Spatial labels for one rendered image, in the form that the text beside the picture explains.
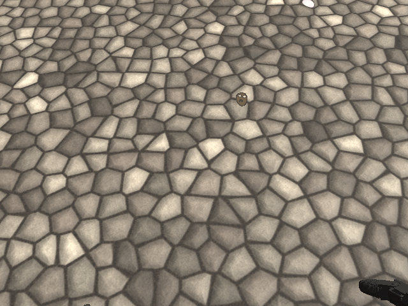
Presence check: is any right robot hand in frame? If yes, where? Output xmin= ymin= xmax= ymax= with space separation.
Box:
xmin=359 ymin=279 xmax=408 ymax=306

